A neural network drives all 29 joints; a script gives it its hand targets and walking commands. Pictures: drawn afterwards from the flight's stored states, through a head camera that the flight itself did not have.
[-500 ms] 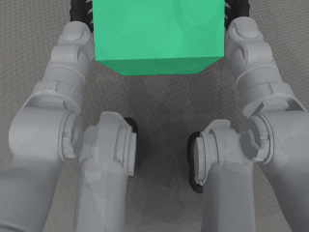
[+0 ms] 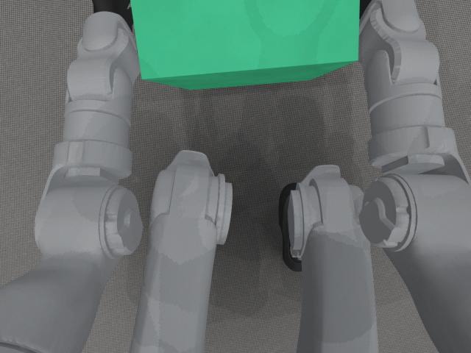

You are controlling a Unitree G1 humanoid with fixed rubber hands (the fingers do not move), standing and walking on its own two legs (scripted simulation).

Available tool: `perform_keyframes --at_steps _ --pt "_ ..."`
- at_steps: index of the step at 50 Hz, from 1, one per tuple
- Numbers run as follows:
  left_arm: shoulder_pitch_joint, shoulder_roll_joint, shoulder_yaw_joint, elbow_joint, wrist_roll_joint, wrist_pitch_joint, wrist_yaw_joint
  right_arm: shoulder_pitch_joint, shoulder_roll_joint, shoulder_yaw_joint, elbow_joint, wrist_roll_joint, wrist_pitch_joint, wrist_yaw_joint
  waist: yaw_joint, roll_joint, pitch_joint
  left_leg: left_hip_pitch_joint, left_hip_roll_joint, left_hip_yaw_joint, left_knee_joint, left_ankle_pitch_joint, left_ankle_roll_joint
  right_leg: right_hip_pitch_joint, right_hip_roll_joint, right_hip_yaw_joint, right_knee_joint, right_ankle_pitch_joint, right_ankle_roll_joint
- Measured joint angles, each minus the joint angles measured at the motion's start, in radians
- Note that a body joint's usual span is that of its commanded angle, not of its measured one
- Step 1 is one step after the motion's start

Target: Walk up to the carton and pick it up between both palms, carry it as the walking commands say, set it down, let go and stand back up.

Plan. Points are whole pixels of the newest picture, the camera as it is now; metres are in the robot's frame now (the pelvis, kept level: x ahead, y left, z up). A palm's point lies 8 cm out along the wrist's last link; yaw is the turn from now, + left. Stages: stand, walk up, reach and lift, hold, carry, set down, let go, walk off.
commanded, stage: reach and lift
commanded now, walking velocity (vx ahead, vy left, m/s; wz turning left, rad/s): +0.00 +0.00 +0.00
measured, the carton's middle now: (244, 11) +0.55 +0.05 -0.20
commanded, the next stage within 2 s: none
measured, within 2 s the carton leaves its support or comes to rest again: neither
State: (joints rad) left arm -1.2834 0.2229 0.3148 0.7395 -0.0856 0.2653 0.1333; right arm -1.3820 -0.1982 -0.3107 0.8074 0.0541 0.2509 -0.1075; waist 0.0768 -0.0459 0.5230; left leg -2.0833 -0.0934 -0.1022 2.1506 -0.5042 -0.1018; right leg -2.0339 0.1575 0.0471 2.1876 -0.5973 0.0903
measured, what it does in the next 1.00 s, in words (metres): rises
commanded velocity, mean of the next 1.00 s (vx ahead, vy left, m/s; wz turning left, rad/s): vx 0.00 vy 0.00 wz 0.00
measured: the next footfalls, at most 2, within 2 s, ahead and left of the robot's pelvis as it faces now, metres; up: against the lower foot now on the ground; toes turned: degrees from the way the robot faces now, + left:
none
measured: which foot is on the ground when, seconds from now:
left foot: down 0.00-1.00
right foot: down 0.00-1.00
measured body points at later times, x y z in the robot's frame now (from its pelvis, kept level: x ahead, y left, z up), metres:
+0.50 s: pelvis -0.01 -0.01 +0.03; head +0.34 +0.03 +0.30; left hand +0.52 +0.21 -0.10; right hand +0.56 -0.11 -0.09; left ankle +0.15 +0.14 -0.35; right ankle +0.13 -0.12 -0.35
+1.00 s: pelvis -0.03 +0.00 +0.08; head +0.31 +0.04 +0.36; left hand +0.49 +0.21 -0.04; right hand +0.54 -0.11 -0.02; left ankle +0.15 +0.14 -0.35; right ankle +0.13 -0.12 -0.35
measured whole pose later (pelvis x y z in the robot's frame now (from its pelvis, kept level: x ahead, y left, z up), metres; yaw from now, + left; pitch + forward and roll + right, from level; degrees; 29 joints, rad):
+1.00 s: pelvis -0.03 +0.00 +0.08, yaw +0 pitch +23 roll -2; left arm -1.24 0.13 0.43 0.51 0.05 0.44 0.10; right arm -1.33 -0.14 -0.41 0.61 -0.04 0.40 -0.05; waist 0.07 -0.03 0.52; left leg -1.83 -0.11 -0.13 1.86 -0.42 -0.11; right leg -1.79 0.15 0.05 1.88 -0.49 0.08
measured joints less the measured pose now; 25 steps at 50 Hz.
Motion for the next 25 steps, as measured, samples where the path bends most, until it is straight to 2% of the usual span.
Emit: perform_keyframes --at_steps 14,25 --pt "-0.028 -0.03 0.045 -0.069 0.053 0.065 -0.004 -0.013 -0.002 -0.045 -0.056 -0.036 0.049 0.032 0.0 0.009 0.001 0.022 -0.013 -0.014 -0.068 0.039 -0.007 0.021 -0.007 -0.007 -0.069 0.04 -0.005" --pt "-0.011 -0.065 0.096 -0.152 0.087 0.118 -0.026 0.019 0.019 -0.058 -0.153 -0.047 0.104 0.032 -0.002 0.015 0.001 0.078 -0.008 -0.014 -0.127 0.039 -0.015 0.063 -0.003 -0.001 -0.12 0.05 -0.017"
